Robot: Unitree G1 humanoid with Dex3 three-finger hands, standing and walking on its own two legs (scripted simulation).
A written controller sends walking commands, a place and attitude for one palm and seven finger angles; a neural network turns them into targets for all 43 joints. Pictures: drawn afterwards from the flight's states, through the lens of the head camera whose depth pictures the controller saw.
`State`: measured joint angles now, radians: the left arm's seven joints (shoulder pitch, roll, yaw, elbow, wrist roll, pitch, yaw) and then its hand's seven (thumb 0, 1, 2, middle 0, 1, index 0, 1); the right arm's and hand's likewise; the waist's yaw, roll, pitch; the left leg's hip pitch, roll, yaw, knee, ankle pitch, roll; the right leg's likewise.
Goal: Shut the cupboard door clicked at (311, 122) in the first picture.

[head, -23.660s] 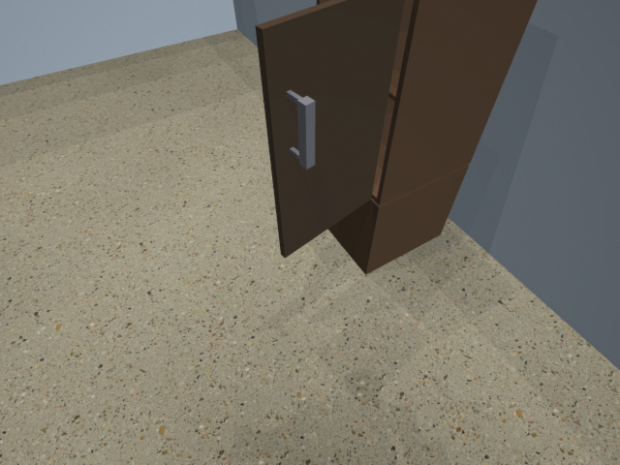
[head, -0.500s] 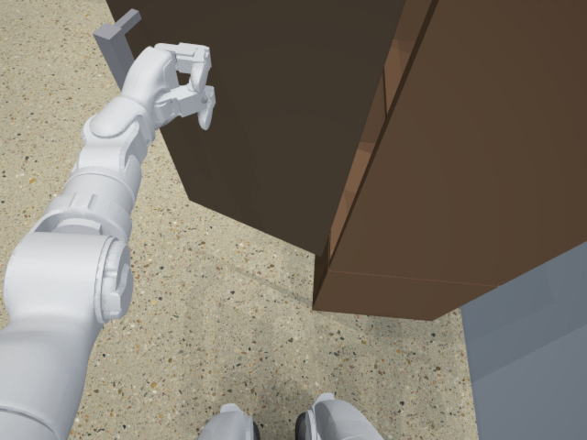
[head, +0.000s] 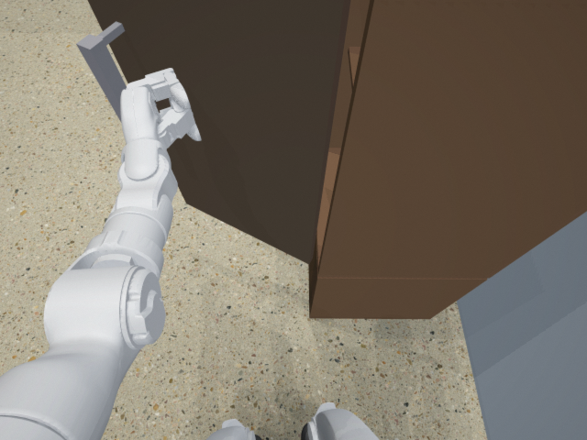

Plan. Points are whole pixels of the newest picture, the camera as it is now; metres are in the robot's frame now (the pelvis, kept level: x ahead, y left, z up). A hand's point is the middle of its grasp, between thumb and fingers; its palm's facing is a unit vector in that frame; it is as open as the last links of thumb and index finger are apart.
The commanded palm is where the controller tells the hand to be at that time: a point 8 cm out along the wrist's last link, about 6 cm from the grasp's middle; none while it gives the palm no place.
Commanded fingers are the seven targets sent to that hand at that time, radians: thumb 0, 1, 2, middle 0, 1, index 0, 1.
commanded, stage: pull the fist back off the door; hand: left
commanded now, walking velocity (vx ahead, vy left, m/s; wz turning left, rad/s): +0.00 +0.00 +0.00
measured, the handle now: (124, 80) +0.61 +0.16 +0.10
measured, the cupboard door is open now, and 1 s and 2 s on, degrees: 62 62 62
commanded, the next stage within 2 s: draw the hand back to the body in 0.46 s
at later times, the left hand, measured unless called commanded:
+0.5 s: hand (182, 161) +0.45 +0.08 +0.11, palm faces +0.04 -1.00 +0.00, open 3.1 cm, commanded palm +0.43 +0.14 +0.11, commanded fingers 0.00 0.90 0.90 -1.30 -1.50 -1.30 -1.50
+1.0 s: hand (100, 219) +0.36 +0.15 +0.15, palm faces +0.04 -1.00 -0.01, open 3.1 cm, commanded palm +0.31 +0.20 +0.15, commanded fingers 0.00 0.90 0.90 -1.25 -1.44 -1.25 -1.44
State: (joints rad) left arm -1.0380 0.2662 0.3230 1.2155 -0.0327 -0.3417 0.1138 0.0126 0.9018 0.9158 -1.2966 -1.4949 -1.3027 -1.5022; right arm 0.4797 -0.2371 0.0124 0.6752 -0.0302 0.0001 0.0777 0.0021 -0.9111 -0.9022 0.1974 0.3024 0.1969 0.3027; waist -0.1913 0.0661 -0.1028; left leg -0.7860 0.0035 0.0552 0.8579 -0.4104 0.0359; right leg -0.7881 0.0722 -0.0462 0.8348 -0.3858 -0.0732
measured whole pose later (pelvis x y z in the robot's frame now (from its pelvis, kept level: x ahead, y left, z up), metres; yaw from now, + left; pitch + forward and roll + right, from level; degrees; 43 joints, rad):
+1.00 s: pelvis +0.00 +0.01 +0.03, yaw +1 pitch +4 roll +0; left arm -0.26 0.16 0.08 0.33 -0.18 -0.15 0.00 0.01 0.90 0.90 -1.30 -1.50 -1.30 -1.50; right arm 0.30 -0.25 0.01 0.62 0.06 -0.01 -0.01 0.01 -0.91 -0.90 0.20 0.30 0.19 0.30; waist -0.03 0.05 -0.07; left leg -0.39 -0.03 0.05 0.65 -0.35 0.05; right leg -0.39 0.05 -0.04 0.64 -0.33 -0.05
